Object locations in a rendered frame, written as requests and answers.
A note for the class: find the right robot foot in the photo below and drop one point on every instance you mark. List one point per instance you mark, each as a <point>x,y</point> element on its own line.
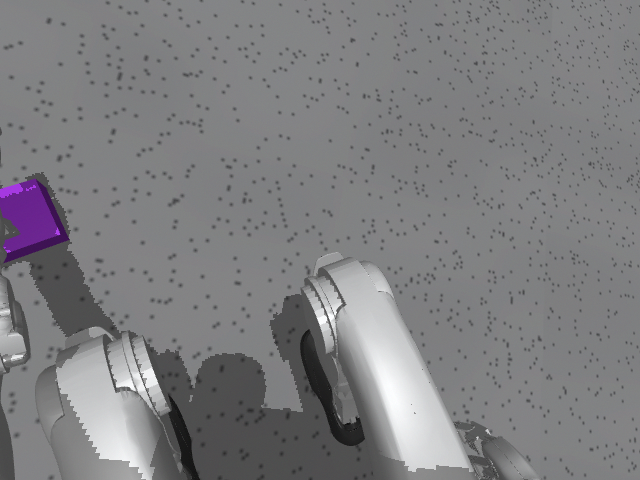
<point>348,434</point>

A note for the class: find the left robot hand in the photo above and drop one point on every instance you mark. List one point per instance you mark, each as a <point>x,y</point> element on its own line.
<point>10,229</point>

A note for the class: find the left robot arm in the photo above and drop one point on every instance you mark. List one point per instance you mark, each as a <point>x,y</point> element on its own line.
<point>14,351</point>

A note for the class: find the left robot foot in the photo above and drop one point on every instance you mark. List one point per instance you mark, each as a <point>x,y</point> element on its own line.
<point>184,441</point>

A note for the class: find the small box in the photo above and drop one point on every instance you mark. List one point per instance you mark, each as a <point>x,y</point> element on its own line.
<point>31,210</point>

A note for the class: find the right robot hand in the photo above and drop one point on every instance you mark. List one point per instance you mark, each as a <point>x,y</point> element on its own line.
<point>502,461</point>

